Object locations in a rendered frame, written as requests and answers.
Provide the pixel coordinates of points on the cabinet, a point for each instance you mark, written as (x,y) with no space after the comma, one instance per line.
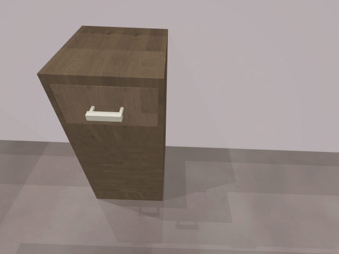
(119,161)

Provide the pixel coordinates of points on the drawer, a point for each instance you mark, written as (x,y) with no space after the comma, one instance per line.
(140,103)

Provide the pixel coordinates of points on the handle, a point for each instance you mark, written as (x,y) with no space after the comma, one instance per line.
(104,116)

